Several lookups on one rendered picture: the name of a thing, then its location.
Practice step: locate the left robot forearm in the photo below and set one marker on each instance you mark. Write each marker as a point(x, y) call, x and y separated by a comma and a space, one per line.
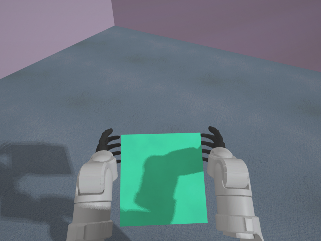
point(91, 216)

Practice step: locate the right robot forearm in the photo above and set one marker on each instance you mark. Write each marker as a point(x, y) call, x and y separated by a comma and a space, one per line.
point(235, 212)

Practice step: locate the robot left hand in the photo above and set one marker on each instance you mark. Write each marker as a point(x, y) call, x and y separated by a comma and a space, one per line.
point(104, 140)

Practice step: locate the robot right hand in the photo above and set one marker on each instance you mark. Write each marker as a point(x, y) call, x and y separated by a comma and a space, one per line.
point(216, 138)

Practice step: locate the carton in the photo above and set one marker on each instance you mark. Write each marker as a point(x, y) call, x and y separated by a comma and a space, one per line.
point(162, 180)

